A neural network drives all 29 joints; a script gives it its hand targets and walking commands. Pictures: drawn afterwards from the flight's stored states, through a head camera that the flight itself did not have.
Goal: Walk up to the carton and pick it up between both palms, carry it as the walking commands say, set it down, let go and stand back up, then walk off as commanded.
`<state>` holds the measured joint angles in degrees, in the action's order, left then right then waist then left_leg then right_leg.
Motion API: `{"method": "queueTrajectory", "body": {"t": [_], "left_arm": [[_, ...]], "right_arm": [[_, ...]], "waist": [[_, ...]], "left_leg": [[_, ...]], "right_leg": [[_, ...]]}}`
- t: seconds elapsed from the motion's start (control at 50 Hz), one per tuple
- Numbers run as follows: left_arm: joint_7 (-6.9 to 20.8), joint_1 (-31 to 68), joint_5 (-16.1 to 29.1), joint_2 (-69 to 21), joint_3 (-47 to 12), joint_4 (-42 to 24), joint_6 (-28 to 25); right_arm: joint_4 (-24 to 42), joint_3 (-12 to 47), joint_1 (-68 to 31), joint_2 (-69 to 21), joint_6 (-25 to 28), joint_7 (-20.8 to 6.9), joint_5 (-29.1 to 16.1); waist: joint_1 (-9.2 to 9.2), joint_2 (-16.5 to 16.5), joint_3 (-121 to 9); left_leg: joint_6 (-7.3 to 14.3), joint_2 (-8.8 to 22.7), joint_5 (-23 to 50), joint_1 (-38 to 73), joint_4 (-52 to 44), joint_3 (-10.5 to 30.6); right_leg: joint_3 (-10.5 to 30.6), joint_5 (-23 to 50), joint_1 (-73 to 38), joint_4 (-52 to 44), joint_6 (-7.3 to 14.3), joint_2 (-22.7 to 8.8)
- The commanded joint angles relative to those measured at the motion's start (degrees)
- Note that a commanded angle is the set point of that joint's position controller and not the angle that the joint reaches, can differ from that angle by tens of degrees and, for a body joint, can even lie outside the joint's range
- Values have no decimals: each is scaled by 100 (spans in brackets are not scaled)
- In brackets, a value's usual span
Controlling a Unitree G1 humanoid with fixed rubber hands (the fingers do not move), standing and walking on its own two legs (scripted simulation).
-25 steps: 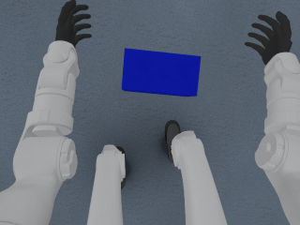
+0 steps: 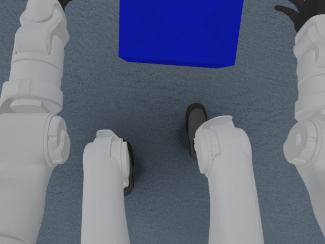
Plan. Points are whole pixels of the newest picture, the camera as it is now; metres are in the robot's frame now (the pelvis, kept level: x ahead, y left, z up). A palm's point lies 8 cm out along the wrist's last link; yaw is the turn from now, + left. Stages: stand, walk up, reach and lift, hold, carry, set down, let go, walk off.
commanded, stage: reach and lift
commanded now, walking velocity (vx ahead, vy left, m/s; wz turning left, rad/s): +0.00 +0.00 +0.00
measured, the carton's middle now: (177, 34) +0.52 -0.11 -0.36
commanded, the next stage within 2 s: none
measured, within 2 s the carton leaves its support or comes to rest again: neither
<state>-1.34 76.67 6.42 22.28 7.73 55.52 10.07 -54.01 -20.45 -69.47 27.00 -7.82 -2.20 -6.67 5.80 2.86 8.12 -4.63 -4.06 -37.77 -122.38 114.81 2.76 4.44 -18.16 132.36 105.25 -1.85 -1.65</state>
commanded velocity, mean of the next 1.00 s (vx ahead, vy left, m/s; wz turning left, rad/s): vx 0.00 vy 0.00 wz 0.00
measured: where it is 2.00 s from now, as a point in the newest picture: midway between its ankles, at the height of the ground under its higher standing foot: (161, 159)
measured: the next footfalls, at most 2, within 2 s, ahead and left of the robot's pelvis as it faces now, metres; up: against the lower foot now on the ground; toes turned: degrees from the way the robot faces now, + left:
none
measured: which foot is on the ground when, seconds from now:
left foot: down 0.00-1.00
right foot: down 0.00-1.00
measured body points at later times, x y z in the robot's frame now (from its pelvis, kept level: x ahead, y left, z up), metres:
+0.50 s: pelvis +0.00 +0.00 -0.06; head +0.39 -0.01 +0.16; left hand +0.56 +0.13 -0.28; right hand +0.49 -0.33 -0.26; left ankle +0.08 +0.14 -0.40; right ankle +0.16 -0.14 -0.40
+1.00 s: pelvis -0.01 +0.00 -0.06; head +0.38 -0.01 +0.16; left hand +0.56 +0.12 -0.27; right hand +0.49 -0.31 -0.26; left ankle +0.08 +0.14 -0.40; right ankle +0.16 -0.14 -0.40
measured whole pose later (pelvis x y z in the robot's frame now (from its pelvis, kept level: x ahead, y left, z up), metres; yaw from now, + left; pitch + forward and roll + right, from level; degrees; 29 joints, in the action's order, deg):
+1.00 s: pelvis -0.01 +0.00 -0.06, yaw +1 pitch +39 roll +0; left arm -4.1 84.8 10.6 22.5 -3.5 61.4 5.7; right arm -74.0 -15.4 -81.2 30.1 1.9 -0.2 -12.6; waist 6.4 1.2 23.0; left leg -4.4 -5.3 -37.9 -128.4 127.5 3.8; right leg 3.4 -19.6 136.4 117.1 -1.6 -5.4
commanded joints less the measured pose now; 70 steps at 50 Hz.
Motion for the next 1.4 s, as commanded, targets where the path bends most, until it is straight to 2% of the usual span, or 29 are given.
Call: {"method": "queueTrajectory", "body": {"t": [0.0,0.16,0.18,0.22,0.34,0.4,0.44,0.48,0.54,0.96,1.08,1.28,1.38], "left_arm": [[-62,1384,40,800,45,-397,-197],[-195,1711,216,829,-270,-334,-395],[-213,1738,238,822,-338,-266,-407],[-245,1785,212,812,-401,-244,-463],[-262,2051,321,696,-833,16,-597],[-258,2067,378,654,-1002,86,-636],[-266,2115,467,695,-1044,-128,-669],[-275,2098,470,616,-1132,-353,-660],[-294,1917,423,549,-1128,-369,-637],[-273,2241,422,432,-1074,75,-536],[-275,2406,387,293,-1121,162,-585],[-351,2480,170,-91,-1079,156,-693],[-282,2579,190,-565,-1205,64,-737]], "right_arm": [[352,-10,-1228,986,229,64,-75],[-77,207,-1534,1157,552,186,-298],[-137,202,-1607,1202,594,191,-316],[-183,190,-1704,1257,705,201,-390],[-1111,179,-1688,1283,945,219,-452],[-1390,152,-1740,1330,1059,211,-459],[-1326,235,-1777,1255,1110,198,-556],[-1452,277,-1636,1244,1138,169,-616],[-1447,311,-1531,1180,1161,138,-649],[-1584,458,-2128,1018,1064,219,-604],[-1771,575,-2293,764,1100,300,-638],[-1771,856,-2599,247,1183,296,-839],[-1661,1076,-2812,-145,1200,240,-952]], "waist": [[259,-326,-6168],[355,-159,-6049],[409,-107,-5920],[400,114,-5714],[539,540,-5032],[570,648,-4825],[540,596,-4997],[583,692,-5118],[542,659,-5119],[498,415,-4705],[451,445,-4686],[218,445,-4813],[233,459,-4829]], "left_leg": [[153,82,462,482,-1160,-667],[110,194,718,625,-636,-621],[121,209,724,716,-609,-583],[90,233,860,800,-490,-587],[-14,341,989,677,-224,-480],[-37,398,1069,675,-100,-475],[14,394,1132,922,-64,-473],[-19,409,1432,1176,-38,-485],[-10,384,1696,1266,11,-482],[89,315,976,850,-196,-585],[97,293,987,867,-208,-636],[163,233,1239,1245,-203,-704],[186,197,1306,1321,-204,-710]], "right_leg": [[-470,975,-5931,-14,-5,-36],[-505,1367,-5741,586,-42,-183],[-554,1330,-5487,631,-33,-189],[-545,1442,-5265,732,-23,-217],[-517,1548,-4610,1016,4,-330],[-523,1549,-4276,1128,22,-377],[-546,1479,-4226,1148,46,-377],[-590,1725,-4174,1198,61,-390],[-594,1938,-4099,1261,65,-393],[-579,1176,-4077,1001,63,-357],[-557,1199,-4182,967,64,-303],[-561,1270,-4089,979,54,-199],[-572,1282,-4081,956,74,-155]]}}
